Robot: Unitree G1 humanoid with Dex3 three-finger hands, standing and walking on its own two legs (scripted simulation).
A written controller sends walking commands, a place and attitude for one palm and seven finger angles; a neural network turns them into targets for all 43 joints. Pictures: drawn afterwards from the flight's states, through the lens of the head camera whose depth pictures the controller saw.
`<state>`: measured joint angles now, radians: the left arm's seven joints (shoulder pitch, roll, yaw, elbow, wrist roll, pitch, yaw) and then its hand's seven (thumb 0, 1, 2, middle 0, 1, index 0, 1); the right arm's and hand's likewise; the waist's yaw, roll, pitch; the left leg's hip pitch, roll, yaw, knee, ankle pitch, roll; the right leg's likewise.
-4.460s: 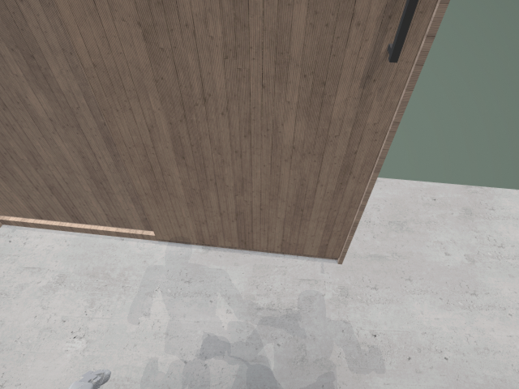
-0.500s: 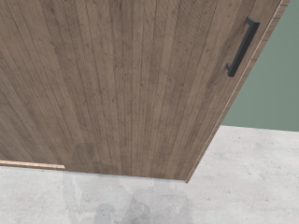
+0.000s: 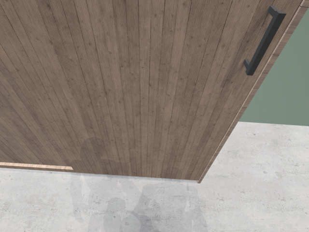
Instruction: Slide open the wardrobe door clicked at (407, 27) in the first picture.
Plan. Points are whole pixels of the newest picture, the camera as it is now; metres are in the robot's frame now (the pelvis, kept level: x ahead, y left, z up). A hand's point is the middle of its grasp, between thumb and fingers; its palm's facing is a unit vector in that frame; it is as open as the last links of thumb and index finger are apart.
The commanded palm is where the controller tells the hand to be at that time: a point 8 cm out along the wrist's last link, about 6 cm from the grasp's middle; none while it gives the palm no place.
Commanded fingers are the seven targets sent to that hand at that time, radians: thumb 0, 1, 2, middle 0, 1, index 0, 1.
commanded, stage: look again from close up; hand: right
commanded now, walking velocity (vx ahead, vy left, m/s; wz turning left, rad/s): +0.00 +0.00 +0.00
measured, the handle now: (260, 43) +0.52 -0.23 +0.25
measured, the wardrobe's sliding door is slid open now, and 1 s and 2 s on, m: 0.00 0.00 0.00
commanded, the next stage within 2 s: shuffle to correct the standing spot in 0.50 s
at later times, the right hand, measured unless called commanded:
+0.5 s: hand out of the picture +0.01 -0.17 -0.17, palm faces +0.04 +0.98 -0.21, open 7.4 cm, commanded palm none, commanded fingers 0.00 -0.90 -0.90 0.20 0.30 0.20 0.30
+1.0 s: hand out of the picture +0.01 -0.20 -0.18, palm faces +0.08 +0.98 -0.19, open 7.4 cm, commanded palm none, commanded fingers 0.00 -0.90 -0.90 0.20 0.30 0.20 0.30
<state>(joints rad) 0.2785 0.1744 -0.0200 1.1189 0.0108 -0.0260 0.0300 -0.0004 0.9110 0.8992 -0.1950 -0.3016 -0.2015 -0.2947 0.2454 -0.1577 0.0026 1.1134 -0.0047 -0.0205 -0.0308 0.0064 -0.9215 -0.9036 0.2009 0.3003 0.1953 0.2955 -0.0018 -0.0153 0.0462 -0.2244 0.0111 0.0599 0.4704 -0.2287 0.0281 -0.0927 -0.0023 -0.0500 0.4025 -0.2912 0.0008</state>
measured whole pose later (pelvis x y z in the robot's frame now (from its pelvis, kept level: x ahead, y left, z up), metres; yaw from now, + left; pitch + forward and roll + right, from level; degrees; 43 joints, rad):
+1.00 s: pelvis +0.01 -0.02 -0.01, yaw +0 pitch +0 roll -1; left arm 0.38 0.14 -0.01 1.08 0.02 -0.01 0.02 0.00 0.91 0.90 -0.19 -0.30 -0.20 -0.29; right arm 0.30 -0.16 -0.05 1.07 -0.02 0.02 -0.03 0.00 -0.91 -0.90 0.20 0.30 0.20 0.30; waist -0.02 0.04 0.03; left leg -0.29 0.05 0.06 0.60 -0.35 0.03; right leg -0.13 0.03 -0.07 0.47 -0.35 -0.04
